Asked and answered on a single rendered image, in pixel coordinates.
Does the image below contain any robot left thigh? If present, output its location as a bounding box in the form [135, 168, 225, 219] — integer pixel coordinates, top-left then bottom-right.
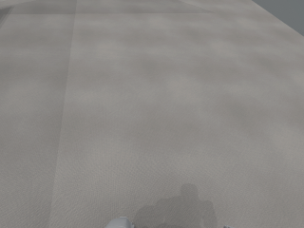
[105, 218, 135, 228]

